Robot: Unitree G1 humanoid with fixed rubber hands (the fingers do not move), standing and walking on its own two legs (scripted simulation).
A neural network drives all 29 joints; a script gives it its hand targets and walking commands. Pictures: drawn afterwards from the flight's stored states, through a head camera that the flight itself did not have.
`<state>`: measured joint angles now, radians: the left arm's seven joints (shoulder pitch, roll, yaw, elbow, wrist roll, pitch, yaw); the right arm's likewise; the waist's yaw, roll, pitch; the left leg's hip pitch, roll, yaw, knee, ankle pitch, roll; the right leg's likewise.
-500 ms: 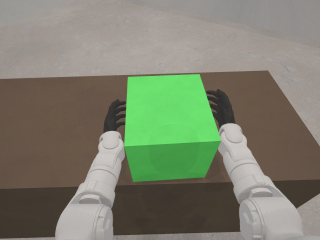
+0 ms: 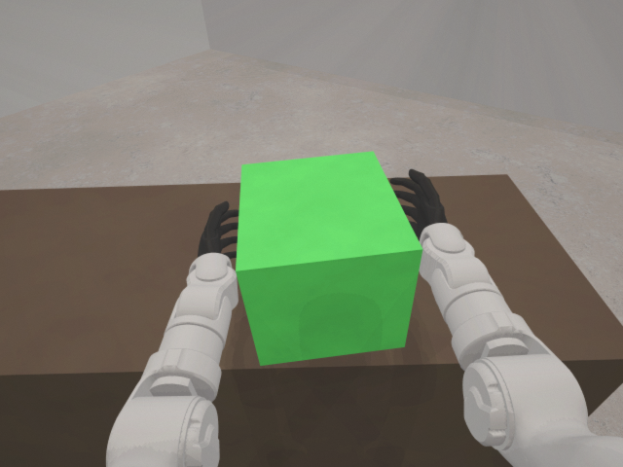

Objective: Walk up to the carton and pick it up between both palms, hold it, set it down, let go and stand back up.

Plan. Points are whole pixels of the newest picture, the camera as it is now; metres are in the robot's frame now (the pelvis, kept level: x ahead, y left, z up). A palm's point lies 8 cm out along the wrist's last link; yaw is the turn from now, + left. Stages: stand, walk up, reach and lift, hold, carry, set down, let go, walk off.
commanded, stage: reach and lift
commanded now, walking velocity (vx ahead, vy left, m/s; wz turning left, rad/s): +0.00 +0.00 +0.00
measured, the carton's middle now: (320, 252) +0.41 +0.01 +0.09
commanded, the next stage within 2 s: hold in 1.18 s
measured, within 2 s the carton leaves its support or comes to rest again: neither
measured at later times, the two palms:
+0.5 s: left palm (199, 242) +0.37 +0.17 +0.15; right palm (423, 217) +0.39 -0.13 +0.16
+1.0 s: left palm (193, 236) +0.37 +0.17 +0.16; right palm (421, 214) +0.39 -0.12 +0.17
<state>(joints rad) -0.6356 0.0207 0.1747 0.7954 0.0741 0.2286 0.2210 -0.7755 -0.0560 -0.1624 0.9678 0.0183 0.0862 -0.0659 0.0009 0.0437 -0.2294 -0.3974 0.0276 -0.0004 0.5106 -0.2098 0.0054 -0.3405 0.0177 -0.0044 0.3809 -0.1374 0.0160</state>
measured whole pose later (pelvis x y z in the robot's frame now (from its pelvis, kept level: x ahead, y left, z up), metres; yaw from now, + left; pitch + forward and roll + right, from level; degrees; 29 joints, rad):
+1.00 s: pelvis +0.00 +0.00 +0.00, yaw +0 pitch +1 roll -2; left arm -0.64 0.02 0.22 0.55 0.07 0.47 0.19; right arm -0.77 -0.04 -0.16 0.84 0.10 0.23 -0.11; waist 0.00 0.04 -0.16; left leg -0.28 0.03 0.00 0.47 -0.20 0.01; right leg -0.21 0.02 0.00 0.30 -0.11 0.02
